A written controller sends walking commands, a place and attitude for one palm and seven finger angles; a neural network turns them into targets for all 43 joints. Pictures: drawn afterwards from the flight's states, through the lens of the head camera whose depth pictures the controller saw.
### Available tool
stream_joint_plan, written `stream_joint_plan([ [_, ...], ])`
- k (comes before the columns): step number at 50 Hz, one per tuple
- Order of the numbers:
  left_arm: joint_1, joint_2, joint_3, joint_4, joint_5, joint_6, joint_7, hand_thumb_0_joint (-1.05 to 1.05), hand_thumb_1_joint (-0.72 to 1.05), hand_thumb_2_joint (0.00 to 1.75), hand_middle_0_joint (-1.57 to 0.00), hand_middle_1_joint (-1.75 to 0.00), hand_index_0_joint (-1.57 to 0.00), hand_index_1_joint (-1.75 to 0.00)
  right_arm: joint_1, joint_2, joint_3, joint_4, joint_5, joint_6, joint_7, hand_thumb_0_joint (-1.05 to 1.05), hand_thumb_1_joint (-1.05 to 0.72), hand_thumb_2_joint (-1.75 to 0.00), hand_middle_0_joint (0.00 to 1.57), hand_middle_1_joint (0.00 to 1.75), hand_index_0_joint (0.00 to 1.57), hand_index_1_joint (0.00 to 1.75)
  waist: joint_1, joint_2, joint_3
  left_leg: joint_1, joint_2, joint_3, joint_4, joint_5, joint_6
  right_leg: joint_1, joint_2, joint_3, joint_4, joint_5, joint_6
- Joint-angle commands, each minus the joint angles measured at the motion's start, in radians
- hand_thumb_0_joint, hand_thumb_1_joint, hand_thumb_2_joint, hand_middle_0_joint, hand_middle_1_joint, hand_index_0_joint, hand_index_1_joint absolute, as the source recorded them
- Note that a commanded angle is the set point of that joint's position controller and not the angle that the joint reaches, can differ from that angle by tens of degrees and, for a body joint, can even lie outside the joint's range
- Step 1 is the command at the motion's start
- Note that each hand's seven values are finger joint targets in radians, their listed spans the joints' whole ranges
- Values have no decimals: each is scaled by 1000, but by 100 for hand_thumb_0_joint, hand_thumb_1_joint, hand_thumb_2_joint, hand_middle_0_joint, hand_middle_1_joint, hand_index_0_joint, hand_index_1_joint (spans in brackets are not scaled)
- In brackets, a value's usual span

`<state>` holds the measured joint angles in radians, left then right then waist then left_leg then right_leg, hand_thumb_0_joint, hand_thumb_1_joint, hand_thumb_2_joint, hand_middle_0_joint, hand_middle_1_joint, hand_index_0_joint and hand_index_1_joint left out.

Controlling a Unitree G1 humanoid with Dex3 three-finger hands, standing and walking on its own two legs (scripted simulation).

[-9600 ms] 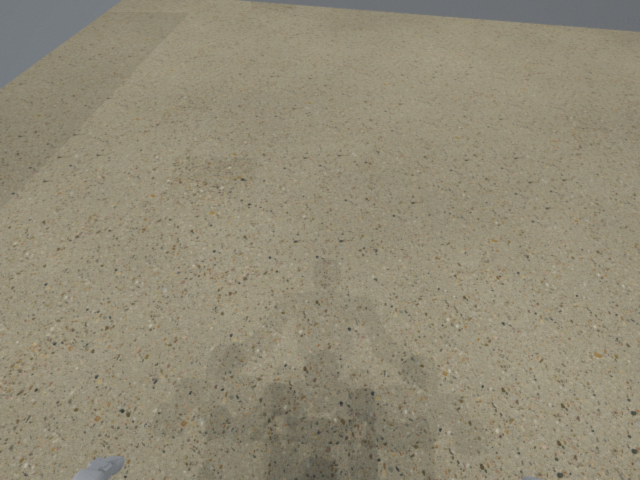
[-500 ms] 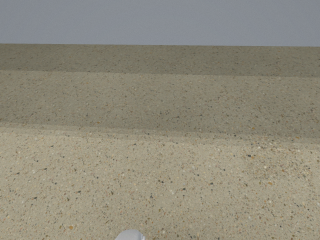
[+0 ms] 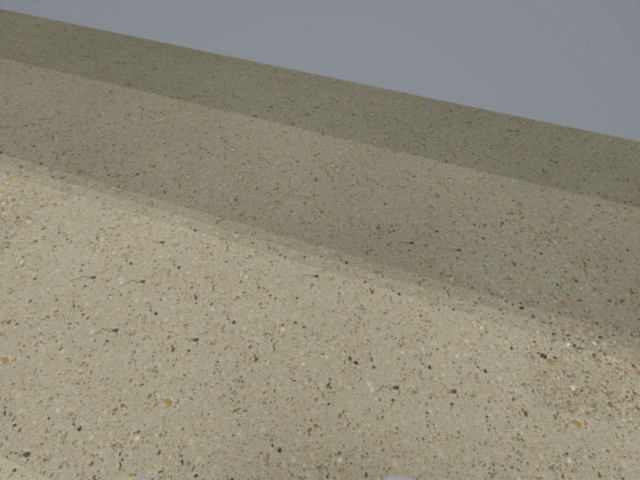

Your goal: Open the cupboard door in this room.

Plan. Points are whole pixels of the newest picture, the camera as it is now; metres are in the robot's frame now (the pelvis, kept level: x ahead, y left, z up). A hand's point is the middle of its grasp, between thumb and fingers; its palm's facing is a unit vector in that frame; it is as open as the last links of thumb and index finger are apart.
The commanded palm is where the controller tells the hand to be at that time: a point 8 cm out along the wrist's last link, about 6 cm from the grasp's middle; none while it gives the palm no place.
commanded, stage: turn or walk to find it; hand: left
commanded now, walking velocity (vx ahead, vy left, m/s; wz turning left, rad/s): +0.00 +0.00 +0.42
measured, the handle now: out of the picture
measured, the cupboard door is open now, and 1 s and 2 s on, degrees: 0 0 0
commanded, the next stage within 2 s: none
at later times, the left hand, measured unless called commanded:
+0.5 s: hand out of the picture -0.03 +0.16 -0.16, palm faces +0.26 -0.93 -0.26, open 7.4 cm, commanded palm none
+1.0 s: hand out of the picture -0.05 +0.20 -0.16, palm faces +0.43 -0.86 -0.27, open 7.4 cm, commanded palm none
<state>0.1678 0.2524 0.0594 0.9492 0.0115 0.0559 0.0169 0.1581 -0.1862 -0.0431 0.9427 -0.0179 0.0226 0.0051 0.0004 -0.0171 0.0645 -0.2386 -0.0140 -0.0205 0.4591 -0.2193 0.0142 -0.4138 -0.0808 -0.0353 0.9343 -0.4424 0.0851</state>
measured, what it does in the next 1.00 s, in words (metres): steps on the spot, turning left: right foot, then left foot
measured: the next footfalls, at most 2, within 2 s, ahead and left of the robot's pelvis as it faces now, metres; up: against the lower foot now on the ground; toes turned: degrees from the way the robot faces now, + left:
right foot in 0.12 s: +0.04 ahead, -0.13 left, +0.00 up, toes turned -1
left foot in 0.62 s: -0.05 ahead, +0.10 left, +0.00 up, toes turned +22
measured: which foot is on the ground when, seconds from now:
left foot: down 0.00-0.12, up 0.14-0.60, down 0.62-1.00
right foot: up 0.00-0.10, down 0.12-0.62, up 0.64-1.00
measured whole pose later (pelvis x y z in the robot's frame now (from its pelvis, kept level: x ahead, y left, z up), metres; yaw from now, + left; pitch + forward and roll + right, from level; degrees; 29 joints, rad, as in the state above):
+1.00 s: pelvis -0.05 -0.03 +0.00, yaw +25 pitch +0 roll +1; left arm 0.15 0.22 0.05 0.94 0.01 0.04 0.02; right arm 0.19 -0.19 -0.05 0.96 -0.02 0.03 0.00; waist -0.02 0.00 0.06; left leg -0.25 -0.03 -0.04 0.48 -0.22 0.00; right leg -0.35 -0.06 -0.04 0.77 -0.43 0.08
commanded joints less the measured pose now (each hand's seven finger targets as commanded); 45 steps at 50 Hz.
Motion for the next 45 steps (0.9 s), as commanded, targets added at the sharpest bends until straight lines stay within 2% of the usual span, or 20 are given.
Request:
stream_joint_plan([
  [1, 15, 44, 8, -87, -6, -31, 2, 0, 90, 90, -20, -30, -20, -30, 32, -222, -62, -55, -10, -2, -16, 0, -90, -90, 20, 30, 20, 30, -21, 190, -98, 75, 240, -265, -89, 390, 152, 48, 29, -7, -181, -3, -11],
  [4, 114, 58, 15, -67, -5, -48, 4, 0, 90, 90, -20, -30, -20, -30, 6, -210, -65, -66, -2, 2, -11, 0, -90, -90, 20, 30, 20, 30, 28, 154, -123, -34, 174, -245, 1, 297, 94, 252, 42, -30, -475, 213, -19],
  [5, 145, 107, 22, -64, 2, -59, 10, 0, 90, 90, -20, -30, -20, -30, 15, -174, -63, -69, 6, 1, -5, 0, -90, -90, 20, 30, 20, 30, 40, 53, -131, -134, 115, -207, 85, 149, 43, 371, -35, 42, -586, 273, -37],
  [6, 154, 194, 40, -67, 18, -69, 18, 0, 90, 90, -20, -30, -20, -30, 36, -102, -50, -93, 12, -1, 0, 0, -90, -90, 20, 30, 20, 30, 39, -226, -124, -324, -28, -50, 295, -172, -32, 455, -292, 307, -644, 339, -131],
  [7, 135, 216, 44, -86, 10, -66, 17, 0, 90, 90, -20, -30, -20, -30, 16, -140, -62, -99, 1, 14, -3, 0, -90, -90, 20, 30, 20, 30, 54, -272, -95, -307, -28, -56, 502, -360, -40, 280, -411, 369, -691, 290, -224],
  [8, 79, 186, 44, -102, 9, -62, 20, 0, 90, 90, -20, -30, -20, -30, 2, -152, -69, -88, -4, 28, -1, 0, -90, -90, 20, 30, 20, 30, 37, -247, -30, -300, -5, -95, 644, -326, -31, 157, -379, 360, -728, 142, -242],
  [10, -14, 121, 26, -121, 7, -58, 19, 0, 90, 90, -20, -30, -20, -30, 38, -141, -70, -48, -6, 35, 11, 0, -90, -90, 20, 30, 20, 30, -20, -105, 28, -307, 25, -74, 758, -205, -38, 103, -282, 207, -705, 135, -202],
  [12, -20, 92, 17, -124, 7, -69, 17, 0, 90, 90, -20, -30, -20, -30, 93, -124, -62, -20, -8, 36, 15, 0, -90, -90, 20, 30, 20, 30, -31, -139, -9, -307, 28, -39, 777, -126, -61, 173, -220, 78, -665, 273, -177],
  [18, 105, 114, 23, -70, 12, -71, 19, 0, 90, 90, -20, -30, -20, -30, 28, -115, -49, -19, -3, 37, 11, 0, -90, -90, 20, 30, 20, 30, 24, -130, -49, -302, 51, 4, 630, -178, -89, 306, -262, 38, -628, 432, -209],
  [24, 141, 157, 35, -32, 21, -60, 16, 0, 90, 90, -20, -30, -20, -30, -25, -94, -28, -30, 10, 21, 8, 0, -90, -90, 20, 30, 20, 30, 55, -173, -85, -183, 45, 76, 361, -261, -71, 332, -293, 9, -569, 562, -235],
  [26, 132, 164, 40, -24, 21, -56, 15, 0, 90, 90, -20, -30, -20, -30, -4, -93, -24, -29, 13, 13, 5, 0, -90, -90, 20, 30, 20, 30, 43, -192, -101, -125, 42, 99, 247, -242, -62, 330, -297, -7, -526, 594, -224],
  [28, 102, 162, 42, -20, 12, -50, 13, 0, 90, 90, -20, -30, -20, -30, 60, -103, -26, -14, 10, 4, 3, 0, -90, -90, 20, 30, 20, 30, 0, -160, -116, 6, 43, 115, 59, -88, -50, 264, -276, -67, -449, 524, -169],
  [29, 108, 139, 38, -25, 3, -43, 10, 0, 90, 90, -20, -30, -20, -30, 88, -137, -32, -6, 8, -6, 5, 0, -90, -90, 20, 30, 20, 30, -19, -60, -141, 131, 72, 77, -65, 34, -32, 175, -237, -110, -345, 443, -115],
  [30, 119, 85, 30, -47, -4, -36, 5, 0, 90, 90, -20, -30, -20, -30, 102, -228, -51, -15, 0, -13, 3, 0, -90, -90, 20, 30, 20, 30, -28, 208, -141, 247, 280, -201, -136, 208, 44, -46, -113, -162, -151, 130, -42],
  [31, 68, 45, 10, -87, 3, -29, 3, 0, 90, 90, -20, -30, -20, -30, 140, -294, -64, -15, -1, -6, -3, 0, -90, -90, 20, 30, 20, 30, -55, 316, -110, 207, 432, -332, -162, 417, 156, -146, -50, -121, 11, -194, -15],
  [32, -3, 63, 12, -84, 9, -16, 11, 0, 90, 90, -20, -30, -20, -30, 151, -274, -63, 6, -5, -7, -14, 0, -90, -90, 20, 30, 20, 30, -78, 273, -93, 121, 409, -318, -175, 341, 169, -129, -51, -34, 106, -168, -20],
  [33, -17, 62, 19, -77, 6, -13, 7, 0, 90, 90, -20, -30, -20, -30, 99, -254, -57, -3, -6, -6, -22, 0, -90, -90, 20, 30, 20, 30, -51, 273, -46, 83, 359, -285, -173, 290, 161, -155, -49, -4, 157, -104, -21],
  [35, 29, 71, 24, -41, 6, -17, -7, 0, 90, 90, -20, -30, -20, -30, 8, -205, -37, -28, -3, -12, -25, 0, -90, -90, 20, 30, 20, 30, -2, 191, -21, 45, 280, -184, -164, 283, 131, -127, -45, 1, 186, 15, -15],
  [37, 56, 69, 21, -26, 5, -20, -8, 0, 90, 90, -20, -30, -20, -30, 12, -204, -37, -33, 0, -19, -25, 0, -90, -90, 20, 30, 20, 30, 1, 169, -58, 96, 245, -147, -149, 376, 126, -117, -33, 1, 178, 50, -4],
  [45, -20, 47, 11, -79, -3, -28, 2, 0, 90, 90, -20, -30, -20, -30, 82, -209, -55, -28, -6, -12, -22, 0, -90, -90, 20, 30, 20, 30, -37, 168, -100, 179, 261, -239, -94, 484, 167, -76, 3, 11, -39, -23, 4],
])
